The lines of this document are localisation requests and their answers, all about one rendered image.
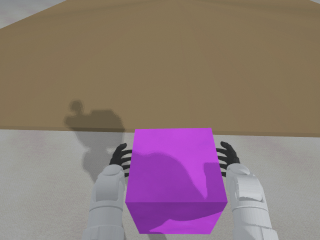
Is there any carton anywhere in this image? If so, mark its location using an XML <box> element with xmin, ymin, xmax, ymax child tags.
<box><xmin>125</xmin><ymin>128</ymin><xmax>228</xmax><ymax>234</ymax></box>

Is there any robot left forearm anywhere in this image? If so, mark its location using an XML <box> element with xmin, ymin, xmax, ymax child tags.
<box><xmin>81</xmin><ymin>164</ymin><xmax>125</xmax><ymax>240</ymax></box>

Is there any robot right hand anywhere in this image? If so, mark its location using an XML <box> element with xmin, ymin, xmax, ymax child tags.
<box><xmin>216</xmin><ymin>141</ymin><xmax>240</xmax><ymax>177</ymax></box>

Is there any robot right forearm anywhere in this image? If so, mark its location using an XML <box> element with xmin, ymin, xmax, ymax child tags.
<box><xmin>226</xmin><ymin>163</ymin><xmax>279</xmax><ymax>240</ymax></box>

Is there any robot left hand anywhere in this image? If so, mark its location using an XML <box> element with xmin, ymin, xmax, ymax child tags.
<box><xmin>109</xmin><ymin>143</ymin><xmax>132</xmax><ymax>177</ymax></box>

